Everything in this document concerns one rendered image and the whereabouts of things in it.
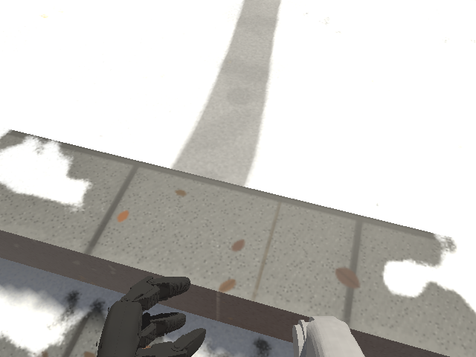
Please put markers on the robot left hand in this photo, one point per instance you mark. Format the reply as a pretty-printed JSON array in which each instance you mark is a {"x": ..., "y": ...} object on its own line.
[{"x": 127, "y": 330}]

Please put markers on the robot right thigh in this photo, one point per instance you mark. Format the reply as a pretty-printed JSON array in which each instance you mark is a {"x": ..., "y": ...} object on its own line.
[{"x": 324, "y": 336}]

